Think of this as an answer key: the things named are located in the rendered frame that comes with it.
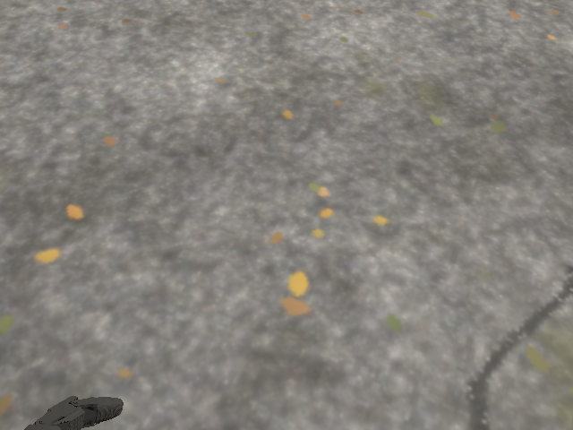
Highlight robot left hand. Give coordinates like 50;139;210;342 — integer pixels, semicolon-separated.
24;396;124;430

